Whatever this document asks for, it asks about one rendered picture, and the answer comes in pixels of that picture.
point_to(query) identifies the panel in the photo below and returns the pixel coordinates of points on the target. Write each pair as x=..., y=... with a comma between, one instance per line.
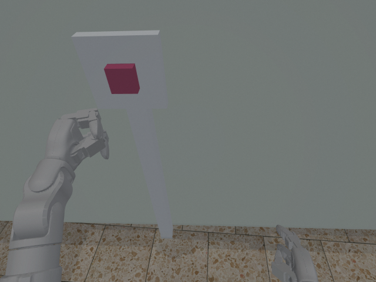
x=144, y=48

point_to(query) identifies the button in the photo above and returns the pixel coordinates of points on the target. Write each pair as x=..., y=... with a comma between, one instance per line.
x=122, y=78

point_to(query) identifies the robot left forearm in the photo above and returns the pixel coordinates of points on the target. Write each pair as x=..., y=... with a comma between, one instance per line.
x=38, y=224

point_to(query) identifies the robot right hand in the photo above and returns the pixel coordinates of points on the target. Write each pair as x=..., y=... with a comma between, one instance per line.
x=299, y=265

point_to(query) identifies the robot left hand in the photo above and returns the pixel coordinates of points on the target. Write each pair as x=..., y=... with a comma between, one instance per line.
x=66, y=142

